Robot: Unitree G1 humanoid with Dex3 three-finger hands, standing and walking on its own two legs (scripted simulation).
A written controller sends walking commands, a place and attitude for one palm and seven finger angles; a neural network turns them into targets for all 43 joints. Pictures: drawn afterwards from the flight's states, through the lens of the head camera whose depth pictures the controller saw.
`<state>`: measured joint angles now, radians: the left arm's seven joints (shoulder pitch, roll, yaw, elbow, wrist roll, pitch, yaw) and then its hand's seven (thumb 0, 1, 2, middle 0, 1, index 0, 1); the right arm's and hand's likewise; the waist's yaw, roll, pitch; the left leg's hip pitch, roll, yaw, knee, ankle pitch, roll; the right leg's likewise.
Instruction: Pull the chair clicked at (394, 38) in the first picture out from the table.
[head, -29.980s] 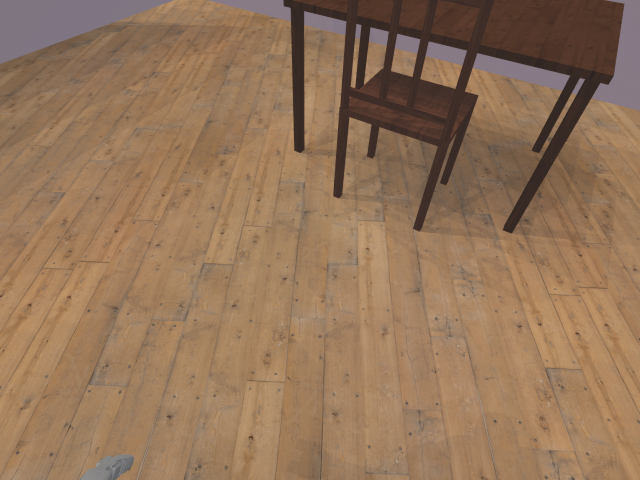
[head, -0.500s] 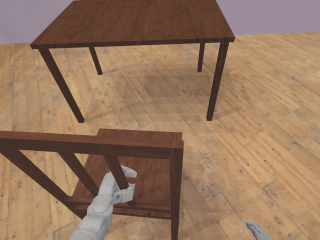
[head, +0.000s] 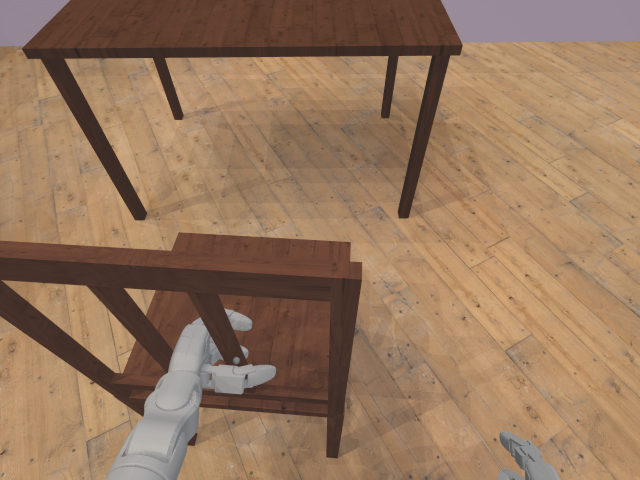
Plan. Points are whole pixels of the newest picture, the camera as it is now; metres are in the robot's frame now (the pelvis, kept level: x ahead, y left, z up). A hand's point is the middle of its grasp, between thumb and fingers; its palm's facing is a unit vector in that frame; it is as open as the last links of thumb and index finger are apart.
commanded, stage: open the thumb and straighten the fingers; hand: left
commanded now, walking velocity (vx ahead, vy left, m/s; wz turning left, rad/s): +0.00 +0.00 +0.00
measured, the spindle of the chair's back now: (154, 344) +0.31 +0.23 -0.04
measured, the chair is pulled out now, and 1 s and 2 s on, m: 0.67 0.67 0.67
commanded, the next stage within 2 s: draw the fingers out of the gap in 0.44 s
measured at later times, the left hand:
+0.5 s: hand (221, 362) +0.28 +0.14 -0.05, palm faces -0.01 -0.99 -0.17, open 17.3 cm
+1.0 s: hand (205, 424) +0.21 +0.15 -0.05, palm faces -0.02 -0.99 -0.16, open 17.4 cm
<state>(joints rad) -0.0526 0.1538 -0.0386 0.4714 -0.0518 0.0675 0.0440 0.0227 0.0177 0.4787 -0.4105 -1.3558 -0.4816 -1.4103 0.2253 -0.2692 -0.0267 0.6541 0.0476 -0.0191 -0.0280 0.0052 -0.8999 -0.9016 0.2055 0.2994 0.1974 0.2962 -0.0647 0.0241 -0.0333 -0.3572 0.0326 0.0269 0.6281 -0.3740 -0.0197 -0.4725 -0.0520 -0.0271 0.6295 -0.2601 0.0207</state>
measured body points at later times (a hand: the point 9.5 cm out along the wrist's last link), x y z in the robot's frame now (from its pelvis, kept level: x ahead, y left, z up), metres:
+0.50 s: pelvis +0.00 -0.02 -0.02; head +0.05 -0.04 +0.43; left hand +0.28 +0.19 -0.04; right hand +0.15 -0.27 -0.12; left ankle -0.04 +0.13 -0.72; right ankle +0.03 -0.13 -0.72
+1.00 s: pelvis +0.00 -0.01 -0.02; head +0.04 -0.03 +0.42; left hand +0.20 +0.20 -0.04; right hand +0.17 -0.27 -0.11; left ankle -0.04 +0.13 -0.72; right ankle +0.03 -0.13 -0.72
